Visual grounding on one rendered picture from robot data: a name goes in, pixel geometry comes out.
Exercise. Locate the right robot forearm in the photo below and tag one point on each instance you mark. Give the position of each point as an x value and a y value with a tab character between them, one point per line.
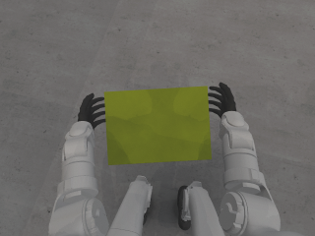
241	169

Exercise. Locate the left robot forearm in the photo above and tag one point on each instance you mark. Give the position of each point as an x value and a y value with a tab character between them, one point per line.
78	180

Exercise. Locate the robot left thigh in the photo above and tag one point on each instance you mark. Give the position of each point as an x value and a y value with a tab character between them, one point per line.
129	218

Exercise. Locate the robot right upper arm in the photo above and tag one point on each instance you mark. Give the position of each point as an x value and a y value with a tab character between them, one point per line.
244	214

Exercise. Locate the robot right shin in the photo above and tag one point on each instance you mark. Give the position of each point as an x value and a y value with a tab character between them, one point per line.
184	215

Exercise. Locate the robot right hand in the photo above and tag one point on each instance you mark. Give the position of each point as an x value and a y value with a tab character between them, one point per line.
226	99

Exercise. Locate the robot left upper arm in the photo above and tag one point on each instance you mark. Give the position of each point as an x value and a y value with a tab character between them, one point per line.
86	217

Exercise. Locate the carton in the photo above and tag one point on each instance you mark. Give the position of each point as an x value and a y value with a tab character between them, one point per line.
157	125

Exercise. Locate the robot left hand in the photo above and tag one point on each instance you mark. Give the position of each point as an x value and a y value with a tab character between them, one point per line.
86	110

